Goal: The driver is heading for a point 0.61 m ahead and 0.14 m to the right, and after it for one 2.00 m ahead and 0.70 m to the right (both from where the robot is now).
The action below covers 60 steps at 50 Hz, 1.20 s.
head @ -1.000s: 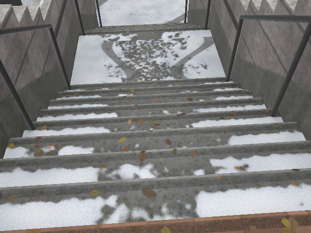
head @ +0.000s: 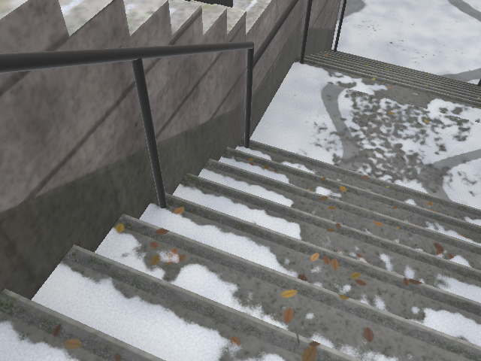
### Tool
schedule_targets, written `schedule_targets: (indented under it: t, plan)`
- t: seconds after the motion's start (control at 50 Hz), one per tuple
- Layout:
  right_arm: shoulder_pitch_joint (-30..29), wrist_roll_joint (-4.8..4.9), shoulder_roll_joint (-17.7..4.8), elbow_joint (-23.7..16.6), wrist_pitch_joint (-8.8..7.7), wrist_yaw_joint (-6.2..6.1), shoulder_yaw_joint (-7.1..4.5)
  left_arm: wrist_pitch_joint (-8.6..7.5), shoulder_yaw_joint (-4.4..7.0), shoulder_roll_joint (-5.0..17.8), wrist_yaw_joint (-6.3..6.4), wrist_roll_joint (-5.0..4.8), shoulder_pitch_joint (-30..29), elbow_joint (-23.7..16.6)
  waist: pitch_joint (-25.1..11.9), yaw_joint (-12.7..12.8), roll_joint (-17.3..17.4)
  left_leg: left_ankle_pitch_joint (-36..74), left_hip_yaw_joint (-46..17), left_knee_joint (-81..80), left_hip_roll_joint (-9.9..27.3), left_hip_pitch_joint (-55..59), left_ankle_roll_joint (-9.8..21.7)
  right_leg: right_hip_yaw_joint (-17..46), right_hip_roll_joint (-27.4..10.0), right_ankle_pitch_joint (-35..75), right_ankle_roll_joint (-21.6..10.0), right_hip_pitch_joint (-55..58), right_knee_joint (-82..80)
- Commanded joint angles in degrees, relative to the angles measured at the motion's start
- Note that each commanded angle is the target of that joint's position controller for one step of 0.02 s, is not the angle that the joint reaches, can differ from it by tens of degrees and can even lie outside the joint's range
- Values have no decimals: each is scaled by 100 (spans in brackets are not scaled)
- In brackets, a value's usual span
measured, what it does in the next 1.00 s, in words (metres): goes down, turning right: right foot 0.17 m lower, then left foot 0.17 m lower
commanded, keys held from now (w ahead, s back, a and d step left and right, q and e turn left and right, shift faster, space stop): w+e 0.76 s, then w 0.24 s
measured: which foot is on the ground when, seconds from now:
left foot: down 0.00-0.40, up 0.42-0.80, down 0.82-1.00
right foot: up 0.00-0.36, down 0.38-0.82, up 0.84-1.00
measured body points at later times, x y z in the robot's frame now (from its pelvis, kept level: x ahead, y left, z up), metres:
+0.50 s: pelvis +0.25 -0.06 -0.16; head +0.25 -0.06 +0.29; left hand +0.25 +0.19 -0.30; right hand +0.21 -0.28 -0.31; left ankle +0.18 +0.11 -0.64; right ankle +0.23 -0.13 -0.88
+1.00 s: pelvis +0.52 -0.05 -0.33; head +0.52 -0.05 +0.12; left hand +0.66 +0.16 -0.47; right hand +0.39 -0.27 -0.47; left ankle +0.56 +0.01 -1.05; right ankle +0.51 -0.20 -0.88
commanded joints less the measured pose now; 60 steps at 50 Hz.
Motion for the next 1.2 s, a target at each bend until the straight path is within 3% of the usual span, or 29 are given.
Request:
schedule_targets:
  t: [0.02, 0.1, 0.26, 0.28, 0.34, 0.38, 0.4, 0.42, 0.44, 0.46, 0.5, 0.52, 0.54, 0.58, 0.6, 0.64, 0.68, 0.74, 0.78, 0.82, 0.84, 0.86, 0.88, 0.9, 0.96, 1.0, 1.06, 1.12, 1.2]
  plan:
    - [1033, -113, -868, 157, 21, -92, -221, 28, 110, 326, 49, 48, -1, -442, 72, -203, 306, 2568, -2267, -1908, 1808, 1210, 1454, 522, -16, -32, -118, -1868, -276]
    - [890, -228, -753, 137, -329, 61, -121, 527, 170, 445, 68, 156, -5, -438, 108, -23, 402, 1239, -1518, -1978, 1472, 72, 1237, 529, 445, 1863, -503, -1280, -711]
    - [815, -176, -682, 195, -553, -191, -16, 477, -22, 262, -328, 63, -1117, -914, 315, -196, 558, -1080, -316, -375, 1187, -1024, 399, 252, 961, 5728, -545, 252, -3519]
    - [1335, -911, 88, 313, -640, 31, 487, 190, -223, -26, -333, 948, -517, -670, 1238, -161, 368, -1416, -376, -187, 1446, -1345, 457, 683, 160, 5473, -606, 35, -3809]
    - [1993, -483, -434, 590, -521, 134, 492, 25, -105, 472, -266, 849, -524, -592, 905, -290, 86, -801, -882, 785, 1649, 0, 599, 297, 189, 4218, -620, 201, -4949]
    - [1590, -521, -1219, 502, -386, 264, 301, -73, 87, 805, -154, 521, 985, -101, 282, 442, -524, 596, -207, 3108, 917, 148, 450, -695, 913, 4321, -672, 1911, -6038]
    - [2117, -793, -1001, 737, -340, 513, 306, 16, 265, 1201, -215, 571, 2430, 242, -667, 870, -1201, -337, 41, 6164, 322, -883, 54, -32, 487, 5625, -1569, 3749, -4679]
    - [2488, -701, 10, 536, -387, 740, 568, 3, 275, 1678, -323, 495, 2917, 354, -2075, 649, -1158, -2407, -538, 7900, -251, -2723, -298, 1914, -563, 7399, -2863, 5779, -3323]
    - [946, -397, -463, -178, -529, 759, 495, -77, 337, 1704, -392, 595, 3197, 460, -1205, 1249, -294, -2434, -674, 8395, -266, -4666, -446, 2674, -877, 7635, -2872, 5855, -3703]
    - [236, -137, -773, -943, -722, 669, 406, -222, 307, 1727, -404, 492, 2040, 125, -399, 1035, -280, -1629, -1313, 7560, 156, -6308, -522, 4084, -1682, 4073, -3004, 5150, -4199]
    - [270, -420, -642, -741, -668, 214, 444, -345, -357, -116, -467, 695, 755, 69, 242, 70, 1091, 847, -1743, 4726, 1194, -5079, -85, 2899, -1156, 2292, -2217, 1807, -4716]
    - [492, -560, -449, -463, -512, 141, 515, -368, -513, -252, -441, 768, -85, -203, 736, -334, 480, 1615, -1607, 3611, 1530, -3773, 41, 2609, -815, 2361, -2337, -345, -5220]
    - [489, -657, -255, -424, -391, 128, 554, -442, -570, -391, -361, 564, -381, -373, 572, -277, 205, 2563, -1124, 2033, 1416, -2378, 17, 1985, -217, 1896, -2351, -1677, -5259]
    - [249, -649, 109, -511, -238, 263, 670, -453, -522, 237, -349, 394, 74, -163, 71, -293, 17, 2620, -250, 2067, 930, -525, -203, 1647, 475, 1287, -2132, -2974, -4921]
    - [933, -707, 77, -349, -284, 339, 690, -521, -458, 665, -359, 571, 229, -235, 6, -500, 114, 2878, 66, 2673, 658, 251, -291, 1527, 618, 2090, -2070, -3404, -4249]
    - [-429, -768, -320, -721, -384, 336, 666, -642, -525, 315, -3, 342, 1452, 45, -78, 531, 296, 4243, -850, 558, 887, -2911, -439, 2272, 487, 1455, -1960, 26, -2936]
    - [-1220, -621, -306, -895, -317, 258, 725, -529, -568, 179, 121, 324, 1969, 117, -58, 945, 466, 5561, -578, -1829, 826, -2232, -380, 2133, 787, 423, -1628, -200, -2359]
    - [-537, -640, -247, -1043, -181, 305, 678, -310, -561, 460, -295, 596, 1307, -309, 172, 190, -157, 4337, -226, -910, 556, 680, -220, 2738, 793, -46, -1731, -2565, -2341]
    - [139, -544, -587, -897, -218, 251, 535, -256, -520, 587, -306, 436, 960, -541, 448, -197, 120, 3857, -223, -2069, 533, 1230, -52, 3017, 793, 148, -1583, -1967, -1648]
    - [2285, -471, -1305, -14, -337, 283, 135, -188, -483, 851, -604, 477, 783, -487, -291, -962, 477, 4112, -514, -2648, 998, 3259, 494, 2343, 1283, 1609, -966, -1592, 1297]
    - [3214, -601, -1667, 160, -368, 444, -47, -282, -583, -163, -736, 375, 2466, -117, -2055, -435, 1680, 7903, -1060, 184, 2076, 5857, 1892, 1464, 1876, -1776, -630, -3393, 4517]
    - [2888, -648, -1779, 70, -285, 692, -16, -259, -539, 130, -798, 258, 2730, -229, -2209, -381, 1206, 7612, -2484, -173, 2702, 5933, 2363, 1323, 1827, -1750, -584, -4841, 5601]
    - [2239, -646, -1731, -69, -202, 732, -55, -198, -474, 464, -708, 220, 1772, -746, -1453, -645, 1019, 4430, -3354, -1065, 3120, 5197, 2397, 1204, 1461, -1232, -404, -6119, 5616]
    - [1760, -576, -1045, -54, -260, 655, 133, -156, -469, 525, -497, 265, 880, -914, -512, -646, 291, 1186, -3161, -1675, 2821, 3733, 1909, 1337, 1044, -99, -468, -6459, 4791]
    - [969, -653, 407, 62, -532, 367, 578, 85, -702, -57, -355, 484, 1029, -748, 674, 411, 188, 519, -2090, -2599, 1893, -225, 1237, 1397, -118, 2645, -872, -4444, 1692]
    - [1130, -483, 235, 194, -765, 184, 582, 119, -645, 167, -495, 504, 558, -823, 398, -54, 224, 60, -1376, -2765, 1452, -1007, 1305, 910, 139, 3641, -796, -3704, -118]
    - [1425, -692, -449, 543, -889, 144, 479, 9, -637, 177, -680, 644, 233, -717, -147, 84, 517, 1149, -1162, -1922, 1189, -942, 1308, 838, 169, 4337, -655, -3063, -26]
    - [2857, -698, -87, 1228, -821, -40, 609, -40, -679, 224, -496, 616, -623, -956, 46, -570, 325, 1697, -2001, -1262, 1792, 2142, 1414, 1615, 69, 5023, -487, -5829, -1754]
    - [2795, -672, 197, 1133, -631, 166, 802, 81, -704, 280, -632, 638, -1073, -894, 489, -416, 550, 475, -1437, -1262, 1344, -403, 1338, 670, 170, 5957, -525, -3164, -2183]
